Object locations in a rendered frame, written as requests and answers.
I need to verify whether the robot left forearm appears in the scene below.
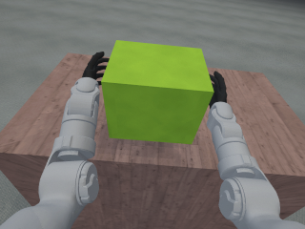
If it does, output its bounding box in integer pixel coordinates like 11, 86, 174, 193
38, 77, 100, 198

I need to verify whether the robot left hand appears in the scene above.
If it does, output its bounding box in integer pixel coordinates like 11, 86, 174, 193
82, 52, 110, 86

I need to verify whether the right robot upper arm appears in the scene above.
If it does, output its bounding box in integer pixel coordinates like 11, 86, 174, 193
218, 177, 305, 229

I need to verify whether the robot right forearm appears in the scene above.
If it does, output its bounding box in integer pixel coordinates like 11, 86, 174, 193
206, 101, 280, 213

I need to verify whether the carton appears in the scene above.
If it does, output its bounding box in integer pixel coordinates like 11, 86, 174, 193
101, 40, 214, 145

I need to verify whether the robot right hand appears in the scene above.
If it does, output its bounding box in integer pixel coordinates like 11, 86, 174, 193
209, 71, 227, 108

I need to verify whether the pedestal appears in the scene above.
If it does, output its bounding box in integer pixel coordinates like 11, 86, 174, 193
0, 52, 305, 229

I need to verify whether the left robot upper arm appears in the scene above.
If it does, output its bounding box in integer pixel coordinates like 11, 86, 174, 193
0, 160, 99, 229

